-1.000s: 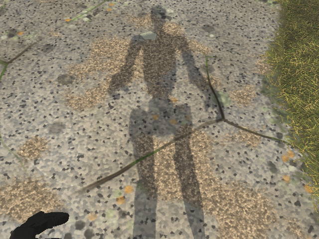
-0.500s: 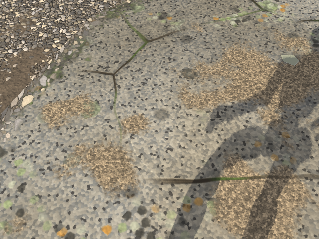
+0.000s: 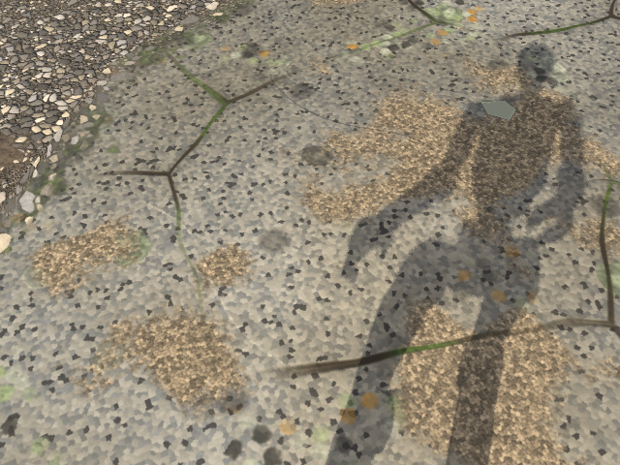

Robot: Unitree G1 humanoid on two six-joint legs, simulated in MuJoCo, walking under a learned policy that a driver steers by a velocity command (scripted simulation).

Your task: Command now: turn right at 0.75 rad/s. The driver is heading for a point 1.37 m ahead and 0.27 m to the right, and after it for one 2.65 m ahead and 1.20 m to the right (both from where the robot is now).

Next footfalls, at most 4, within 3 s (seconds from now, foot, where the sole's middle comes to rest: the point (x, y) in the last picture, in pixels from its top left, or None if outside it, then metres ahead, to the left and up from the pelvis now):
0.12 right None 0.04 -0.14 -0.78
0.62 left None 0.19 0.03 -0.78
0.90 right None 0.03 -0.15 -0.78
1.36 left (311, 437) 0.50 0.05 -0.77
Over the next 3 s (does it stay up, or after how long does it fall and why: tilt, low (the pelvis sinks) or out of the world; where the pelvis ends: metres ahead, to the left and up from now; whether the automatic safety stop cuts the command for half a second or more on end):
stays up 1.60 -0.19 -0.01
